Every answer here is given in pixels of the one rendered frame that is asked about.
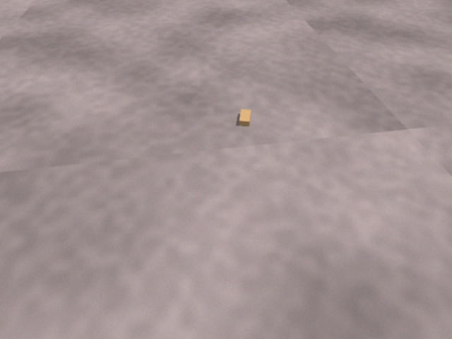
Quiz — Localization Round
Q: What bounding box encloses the small box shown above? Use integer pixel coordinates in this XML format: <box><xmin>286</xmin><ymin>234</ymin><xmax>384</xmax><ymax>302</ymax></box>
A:
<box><xmin>239</xmin><ymin>109</ymin><xmax>251</xmax><ymax>126</ymax></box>

